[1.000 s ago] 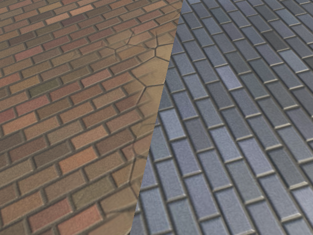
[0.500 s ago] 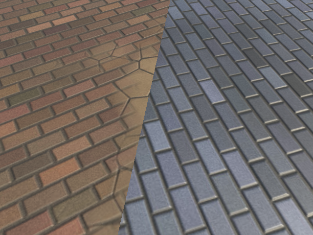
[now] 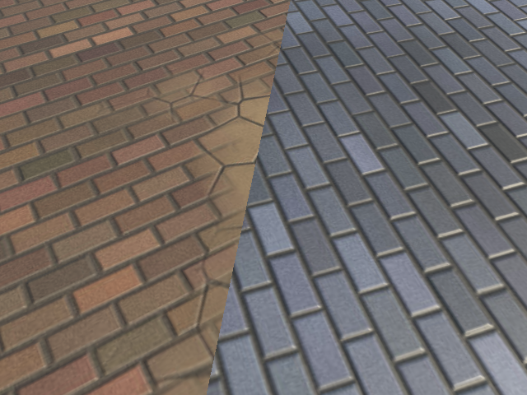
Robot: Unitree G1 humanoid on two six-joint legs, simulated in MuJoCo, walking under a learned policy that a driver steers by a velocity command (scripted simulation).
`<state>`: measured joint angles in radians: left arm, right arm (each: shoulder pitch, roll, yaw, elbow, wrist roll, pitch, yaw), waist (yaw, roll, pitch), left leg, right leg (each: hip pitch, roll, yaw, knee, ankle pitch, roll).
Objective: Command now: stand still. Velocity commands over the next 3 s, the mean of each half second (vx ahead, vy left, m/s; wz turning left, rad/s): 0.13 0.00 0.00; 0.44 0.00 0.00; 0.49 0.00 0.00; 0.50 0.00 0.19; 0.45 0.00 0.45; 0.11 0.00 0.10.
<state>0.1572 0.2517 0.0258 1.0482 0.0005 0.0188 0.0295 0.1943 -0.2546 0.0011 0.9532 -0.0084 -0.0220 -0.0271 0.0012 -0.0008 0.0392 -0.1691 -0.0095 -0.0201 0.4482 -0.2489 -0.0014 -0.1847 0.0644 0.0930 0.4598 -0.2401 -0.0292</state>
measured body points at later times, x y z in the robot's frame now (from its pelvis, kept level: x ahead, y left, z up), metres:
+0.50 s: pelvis +0.05 -0.01 -0.01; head +0.05 -0.02 +0.44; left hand +0.08 +0.26 -0.14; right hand +0.06 -0.28 -0.16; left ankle +0.00 +0.12 -0.74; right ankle +0.02 -0.11 -0.74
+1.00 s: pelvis +0.29 +0.04 -0.01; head +0.32 +0.04 +0.43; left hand +0.26 +0.30 -0.16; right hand +0.47 -0.21 -0.12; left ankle +0.38 +0.11 -0.74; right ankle +0.10 -0.10 -0.65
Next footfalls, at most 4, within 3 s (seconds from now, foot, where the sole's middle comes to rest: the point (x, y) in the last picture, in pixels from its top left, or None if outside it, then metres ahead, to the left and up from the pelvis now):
0.90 left None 0.42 0.12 -0.78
1.48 right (314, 311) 0.75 -0.11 -0.78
1.98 left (258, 249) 0.97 0.05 -0.78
2.56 right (278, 169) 1.32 -0.02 -0.78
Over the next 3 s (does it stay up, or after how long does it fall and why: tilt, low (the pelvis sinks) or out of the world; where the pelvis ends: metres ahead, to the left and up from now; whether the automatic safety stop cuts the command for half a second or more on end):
stays up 1.16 -0.01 -0.01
